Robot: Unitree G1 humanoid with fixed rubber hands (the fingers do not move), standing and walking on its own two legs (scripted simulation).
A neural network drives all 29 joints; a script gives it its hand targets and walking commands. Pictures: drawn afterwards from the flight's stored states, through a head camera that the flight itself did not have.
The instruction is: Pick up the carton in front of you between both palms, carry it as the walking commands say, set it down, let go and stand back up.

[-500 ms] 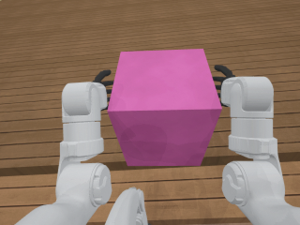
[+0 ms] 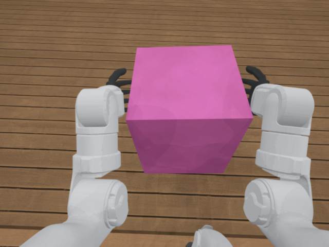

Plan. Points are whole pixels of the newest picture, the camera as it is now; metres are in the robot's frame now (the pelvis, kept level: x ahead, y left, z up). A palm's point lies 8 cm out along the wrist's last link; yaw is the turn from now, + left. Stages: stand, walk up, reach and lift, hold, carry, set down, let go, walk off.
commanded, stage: carry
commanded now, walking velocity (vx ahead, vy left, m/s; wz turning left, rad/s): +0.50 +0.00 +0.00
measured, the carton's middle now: (183, 115) +0.41 +0.02 +0.09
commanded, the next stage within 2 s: none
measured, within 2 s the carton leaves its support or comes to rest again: neither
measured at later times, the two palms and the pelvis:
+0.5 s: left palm out of the picture +0.74 +0.16 +0.29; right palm out of the picture +0.71 -0.14 +0.29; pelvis +0.35 +0.05 +0.13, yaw +1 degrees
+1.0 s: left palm out of the picture +1.01 +0.16 +0.33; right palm out of the picture +1.03 -0.14 +0.33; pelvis +0.65 +0.00 +0.18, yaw +2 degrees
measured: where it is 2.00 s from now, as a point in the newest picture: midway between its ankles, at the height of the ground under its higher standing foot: (176, 84)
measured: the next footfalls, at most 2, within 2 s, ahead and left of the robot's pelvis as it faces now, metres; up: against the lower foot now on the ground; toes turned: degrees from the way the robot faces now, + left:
left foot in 0.38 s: +0.51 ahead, +0.12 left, +0.11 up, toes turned +7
right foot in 0.90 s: +0.76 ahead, -0.08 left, +0.11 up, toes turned -6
